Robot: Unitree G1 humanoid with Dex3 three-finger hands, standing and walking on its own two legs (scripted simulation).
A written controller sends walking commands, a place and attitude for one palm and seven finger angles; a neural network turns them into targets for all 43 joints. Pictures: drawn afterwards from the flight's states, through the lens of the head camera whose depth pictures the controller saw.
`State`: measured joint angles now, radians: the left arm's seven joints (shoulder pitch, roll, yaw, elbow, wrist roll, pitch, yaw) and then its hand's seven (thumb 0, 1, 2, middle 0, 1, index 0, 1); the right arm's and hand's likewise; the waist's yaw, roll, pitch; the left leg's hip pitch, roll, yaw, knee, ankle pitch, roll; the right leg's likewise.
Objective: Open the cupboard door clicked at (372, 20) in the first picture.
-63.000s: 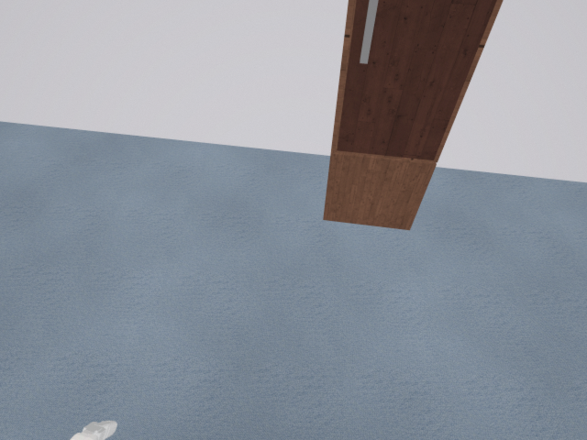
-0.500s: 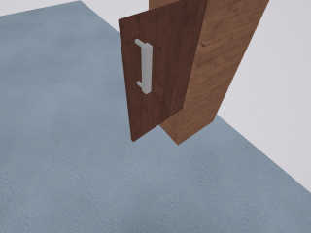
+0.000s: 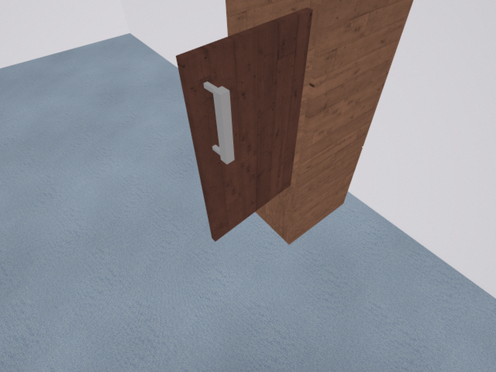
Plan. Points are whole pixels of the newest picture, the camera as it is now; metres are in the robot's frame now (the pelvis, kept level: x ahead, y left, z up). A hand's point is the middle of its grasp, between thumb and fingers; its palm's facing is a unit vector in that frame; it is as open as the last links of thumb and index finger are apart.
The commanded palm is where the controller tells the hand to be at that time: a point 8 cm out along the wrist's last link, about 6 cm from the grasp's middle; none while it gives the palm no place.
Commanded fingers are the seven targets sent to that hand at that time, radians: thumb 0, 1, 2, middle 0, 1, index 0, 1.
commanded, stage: let the arm hang, fingers relaxed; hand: left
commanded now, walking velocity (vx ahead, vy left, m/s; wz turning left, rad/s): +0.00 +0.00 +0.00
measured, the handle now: (218, 124) +0.57 +0.09 +0.10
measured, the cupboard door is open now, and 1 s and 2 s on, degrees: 94 94 94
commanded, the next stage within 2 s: look to check the result in 0.20 s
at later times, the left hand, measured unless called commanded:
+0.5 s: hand out of the picture -0.03 +0.15 -0.17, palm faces +0.07 -0.98 -0.20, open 7.4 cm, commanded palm none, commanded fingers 0.00 0.90 0.90 -0.20 -0.30 -0.20 -0.30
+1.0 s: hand out of the picture +0.00 +0.14 -0.17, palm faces +0.06 -0.98 -0.20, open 7.4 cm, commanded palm none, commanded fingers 0.00 0.90 0.90 -0.20 -0.30 -0.20 -0.30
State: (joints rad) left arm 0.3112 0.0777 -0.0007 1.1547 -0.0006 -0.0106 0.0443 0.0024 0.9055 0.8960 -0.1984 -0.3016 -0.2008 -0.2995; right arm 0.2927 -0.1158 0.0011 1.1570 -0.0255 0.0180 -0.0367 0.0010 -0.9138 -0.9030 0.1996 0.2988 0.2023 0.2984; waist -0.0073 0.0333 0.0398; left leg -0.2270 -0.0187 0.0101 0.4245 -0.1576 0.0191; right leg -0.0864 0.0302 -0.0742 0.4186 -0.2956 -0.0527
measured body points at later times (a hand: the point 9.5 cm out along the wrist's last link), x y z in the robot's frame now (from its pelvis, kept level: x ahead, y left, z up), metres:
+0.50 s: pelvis +0.00 -0.01 +0.00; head +0.02 -0.02 +0.45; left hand -0.03 +0.21 -0.16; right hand -0.02 -0.22 -0.17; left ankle +0.05 +0.11 -0.74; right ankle -0.04 -0.08 -0.74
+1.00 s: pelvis +0.01 -0.02 +0.00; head +0.03 -0.03 +0.45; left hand -0.01 +0.19 -0.16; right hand +0.00 -0.23 -0.17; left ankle +0.05 +0.11 -0.74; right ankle -0.04 -0.08 -0.74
